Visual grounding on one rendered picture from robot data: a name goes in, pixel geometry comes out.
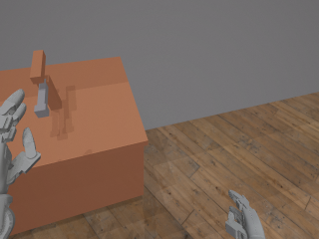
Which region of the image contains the robot left hand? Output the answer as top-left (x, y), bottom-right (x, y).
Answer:
top-left (0, 89), bottom-right (41, 195)

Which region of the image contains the tap lever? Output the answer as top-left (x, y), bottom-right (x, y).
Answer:
top-left (34, 79), bottom-right (50, 119)

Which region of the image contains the counter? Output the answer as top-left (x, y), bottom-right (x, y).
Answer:
top-left (0, 50), bottom-right (149, 236)

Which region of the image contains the robot right hand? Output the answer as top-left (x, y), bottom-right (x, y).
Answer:
top-left (225, 189), bottom-right (265, 239)

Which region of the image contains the robot left forearm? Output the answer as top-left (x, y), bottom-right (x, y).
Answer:
top-left (0, 194), bottom-right (16, 239)

